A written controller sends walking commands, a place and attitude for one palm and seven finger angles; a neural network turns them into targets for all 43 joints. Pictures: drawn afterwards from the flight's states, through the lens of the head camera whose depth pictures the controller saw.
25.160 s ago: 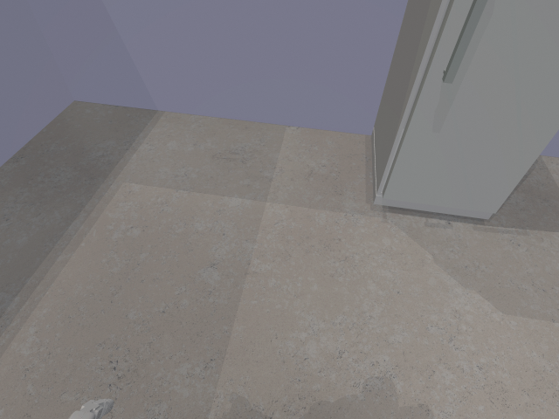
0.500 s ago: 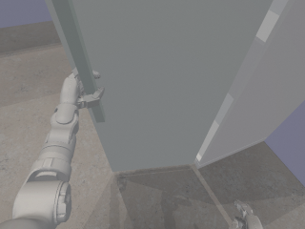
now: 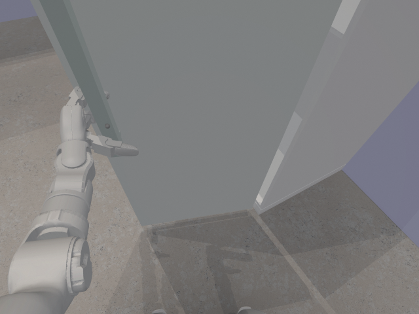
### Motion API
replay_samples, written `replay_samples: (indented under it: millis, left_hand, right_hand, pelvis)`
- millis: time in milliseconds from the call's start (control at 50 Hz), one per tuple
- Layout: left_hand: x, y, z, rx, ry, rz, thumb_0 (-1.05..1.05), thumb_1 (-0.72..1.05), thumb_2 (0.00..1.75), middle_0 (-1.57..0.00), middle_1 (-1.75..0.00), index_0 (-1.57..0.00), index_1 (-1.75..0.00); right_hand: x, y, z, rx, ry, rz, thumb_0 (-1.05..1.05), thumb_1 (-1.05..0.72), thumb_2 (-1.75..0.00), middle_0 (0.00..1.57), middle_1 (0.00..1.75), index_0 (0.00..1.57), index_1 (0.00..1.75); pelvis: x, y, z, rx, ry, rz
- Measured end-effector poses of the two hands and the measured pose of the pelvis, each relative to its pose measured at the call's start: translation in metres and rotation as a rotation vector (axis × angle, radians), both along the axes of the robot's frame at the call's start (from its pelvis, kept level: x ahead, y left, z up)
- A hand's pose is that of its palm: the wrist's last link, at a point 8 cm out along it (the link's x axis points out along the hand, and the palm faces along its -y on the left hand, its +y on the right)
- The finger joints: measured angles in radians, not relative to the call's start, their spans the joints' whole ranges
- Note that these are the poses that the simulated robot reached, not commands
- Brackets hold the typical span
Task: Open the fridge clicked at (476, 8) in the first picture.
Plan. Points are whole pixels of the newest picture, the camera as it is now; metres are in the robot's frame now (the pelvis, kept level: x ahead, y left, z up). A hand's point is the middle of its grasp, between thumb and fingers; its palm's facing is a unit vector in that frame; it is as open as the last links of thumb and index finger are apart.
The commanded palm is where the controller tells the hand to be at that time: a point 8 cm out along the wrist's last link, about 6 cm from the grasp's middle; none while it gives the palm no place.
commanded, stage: loosen the grip on the handle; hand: left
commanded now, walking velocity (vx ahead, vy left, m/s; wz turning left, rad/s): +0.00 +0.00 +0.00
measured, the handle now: (89, 70) +0.51 +0.19 +0.18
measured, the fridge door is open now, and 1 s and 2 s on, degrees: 72 71 71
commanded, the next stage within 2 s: slip the hand off the handle in 0.02 s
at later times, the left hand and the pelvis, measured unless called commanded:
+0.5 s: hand (75, 132) +0.45 +0.24 +0.09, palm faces +0.25 -0.95 -0.20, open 14.6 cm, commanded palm +0.41 +0.28 +0.09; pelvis +0.02 -0.02 +0.00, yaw +1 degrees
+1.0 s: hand (71, 156) +0.40 +0.24 +0.08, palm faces +0.19 -0.97 -0.18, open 14.7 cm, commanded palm +0.35 +0.28 +0.09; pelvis +0.03 +0.00 +0.00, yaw +1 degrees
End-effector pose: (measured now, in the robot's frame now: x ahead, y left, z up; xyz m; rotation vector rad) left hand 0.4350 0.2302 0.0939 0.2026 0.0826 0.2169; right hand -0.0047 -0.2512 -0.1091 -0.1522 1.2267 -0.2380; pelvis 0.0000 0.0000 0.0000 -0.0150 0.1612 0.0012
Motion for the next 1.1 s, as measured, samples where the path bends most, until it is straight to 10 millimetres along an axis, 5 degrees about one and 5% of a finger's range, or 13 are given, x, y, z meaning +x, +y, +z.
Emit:
replay_samples:
  millis: [140, 420, 780, 1100]
  left_hand:
    - [-0.001, 0.004, 0.006, -0.017, -0.036, -0.004, -0.01, -0.54, 0.21, -0.27, -1.17, -0.30, -1.20]
    - [-0.014, 0.041, -0.002, -0.010, -0.013, 0.042, -0.01, -0.55, 0.20, -0.27, -1.15, -0.27, -1.16]
    - [-0.025, 0.071, 0.003, -0.010, -0.024, 0.004, -0.01, -0.55, 0.20, -0.26, -1.15, -0.25, -1.15]
    - [-0.092, 0.057, -0.006, -0.007, -0.043, 0.013, -0.01, -0.55, 0.20, -0.26, -1.15, -0.25, -1.15]
  right_hand:
    - [0.003, -0.010, -0.001, -0.007, 0.009, -0.002, 0.01, -0.91, -0.90, 0.20, 0.30, 0.20, 0.30]
    - [0.058, -0.040, 0.009, -0.077, -0.080, 0.042, 0.00, -0.91, -0.90, 0.20, 0.30, 0.20, 0.30]
    - [0.092, -0.024, 0.007, -0.065, -0.128, 0.074, 0.00, -0.91, -0.90, 0.20, 0.30, 0.20, 0.30]
    - [0.122, -0.008, 0.013, -0.035, -0.259, 0.109, 0.01, -0.91, -0.90, 0.20, 0.30, 0.20, 0.30]
  pelvis:
    - [0.005, -0.005, 0.000, 0.000, 0.003, 0.000]
    - [0.013, -0.016, 0.000, 0.002, 0.012, 0.008]
    - [0.023, -0.010, 0.000, -0.009, 0.022, 0.020]
    - [0.022, -0.006, 0.003, -0.008, -0.037, 0.018]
